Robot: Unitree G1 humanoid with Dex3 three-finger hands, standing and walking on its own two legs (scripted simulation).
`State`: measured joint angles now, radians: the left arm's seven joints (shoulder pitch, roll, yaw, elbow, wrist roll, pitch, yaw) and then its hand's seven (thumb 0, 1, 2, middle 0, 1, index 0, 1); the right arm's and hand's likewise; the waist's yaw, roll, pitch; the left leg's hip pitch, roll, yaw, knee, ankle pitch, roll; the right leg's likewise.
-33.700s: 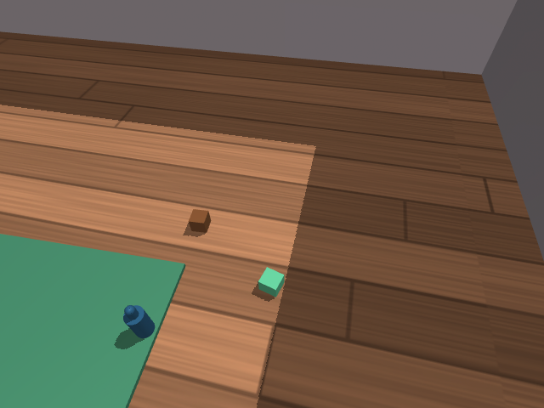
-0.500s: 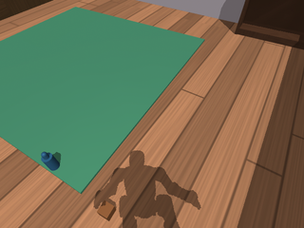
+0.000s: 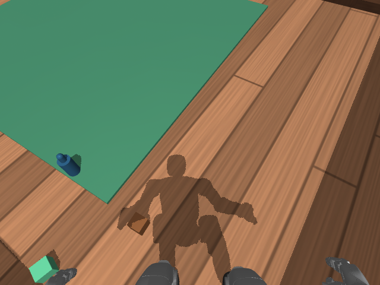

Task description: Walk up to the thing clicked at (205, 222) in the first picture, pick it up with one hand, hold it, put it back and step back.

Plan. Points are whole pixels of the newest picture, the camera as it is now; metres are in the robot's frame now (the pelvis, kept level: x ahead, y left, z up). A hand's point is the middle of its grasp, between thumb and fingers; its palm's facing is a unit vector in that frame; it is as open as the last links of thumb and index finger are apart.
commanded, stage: walk up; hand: left
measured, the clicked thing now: (138, 223) +0.41 +0.29 -0.73
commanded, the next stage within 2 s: none
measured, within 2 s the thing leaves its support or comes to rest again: neither
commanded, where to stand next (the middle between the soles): +0.09 +0.00 m, yaw +1 degrees
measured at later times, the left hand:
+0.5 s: hand (72, 282) +0.14 +0.30 -0.16, palm faces -0.06 -0.94 -0.33, open 7.4 cm
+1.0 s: hand (100, 251) +0.20 +0.25 -0.17, palm faces +0.01 -0.96 -0.29, open 7.4 cm
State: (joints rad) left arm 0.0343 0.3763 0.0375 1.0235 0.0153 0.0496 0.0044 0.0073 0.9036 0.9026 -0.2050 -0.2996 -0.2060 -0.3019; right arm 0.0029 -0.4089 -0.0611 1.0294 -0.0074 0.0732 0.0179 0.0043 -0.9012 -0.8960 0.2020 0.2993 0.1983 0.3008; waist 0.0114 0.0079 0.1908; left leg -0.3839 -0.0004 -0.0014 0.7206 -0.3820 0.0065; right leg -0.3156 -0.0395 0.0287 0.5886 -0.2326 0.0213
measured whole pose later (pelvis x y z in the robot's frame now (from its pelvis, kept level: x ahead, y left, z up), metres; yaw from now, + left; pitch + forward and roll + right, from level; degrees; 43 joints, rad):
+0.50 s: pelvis +0.05 +0.03 +0.01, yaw -3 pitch -4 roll +1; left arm 0.17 0.43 0.07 0.98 0.00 0.07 -0.02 0.01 0.91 0.90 -0.20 -0.30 -0.20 -0.30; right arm 0.41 -0.34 -0.06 0.99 -0.03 -0.02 -0.02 0.01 -0.90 -0.90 0.20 0.30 0.20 0.30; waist -0.03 -0.09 0.12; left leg 0.04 -0.04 0.07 0.38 -0.36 0.03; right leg -0.47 0.01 0.12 0.71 -0.14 -0.01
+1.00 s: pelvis +0.04 +0.01 -0.02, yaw +2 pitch -2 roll +0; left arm 0.03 0.38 0.05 0.77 0.01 0.09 0.00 0.01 0.90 0.90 -0.21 -0.30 -0.21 -0.30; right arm 0.18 -0.38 -0.06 0.82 -0.04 0.01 -0.04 0.00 -0.90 -0.90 0.20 0.30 0.20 0.30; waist 0.00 -0.10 0.18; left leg -0.36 -0.07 0.01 0.77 -0.37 0.05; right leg -0.46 -0.01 -0.06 0.75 -0.25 -0.04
